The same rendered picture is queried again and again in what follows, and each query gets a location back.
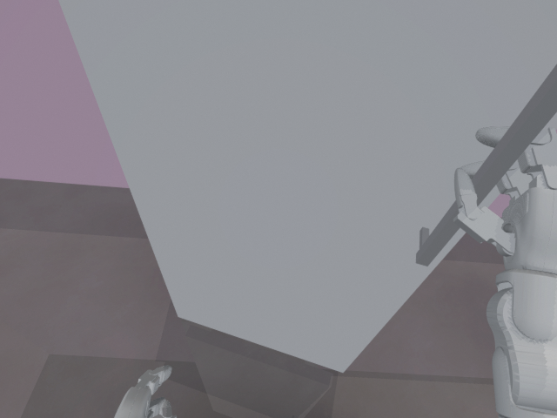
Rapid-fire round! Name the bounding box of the handle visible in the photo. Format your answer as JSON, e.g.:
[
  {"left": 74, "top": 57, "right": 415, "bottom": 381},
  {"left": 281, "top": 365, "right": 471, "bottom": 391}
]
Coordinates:
[{"left": 416, "top": 65, "right": 557, "bottom": 266}]

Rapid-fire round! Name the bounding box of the right robot forearm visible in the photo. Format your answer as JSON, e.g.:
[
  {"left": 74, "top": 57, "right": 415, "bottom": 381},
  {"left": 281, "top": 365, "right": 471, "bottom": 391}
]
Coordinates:
[{"left": 487, "top": 269, "right": 557, "bottom": 418}]

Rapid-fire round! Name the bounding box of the fridge door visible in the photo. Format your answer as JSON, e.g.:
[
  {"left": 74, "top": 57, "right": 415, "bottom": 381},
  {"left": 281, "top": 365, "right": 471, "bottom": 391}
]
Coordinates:
[{"left": 58, "top": 0, "right": 557, "bottom": 373}]

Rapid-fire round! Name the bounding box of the robot left hand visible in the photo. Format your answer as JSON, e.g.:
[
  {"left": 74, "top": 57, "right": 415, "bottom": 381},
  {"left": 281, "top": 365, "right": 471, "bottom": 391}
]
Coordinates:
[{"left": 114, "top": 365, "right": 177, "bottom": 418}]

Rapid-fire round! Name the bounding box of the robot right hand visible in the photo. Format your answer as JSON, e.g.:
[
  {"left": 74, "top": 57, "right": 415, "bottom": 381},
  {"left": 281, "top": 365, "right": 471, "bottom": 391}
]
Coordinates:
[{"left": 453, "top": 126, "right": 557, "bottom": 275}]

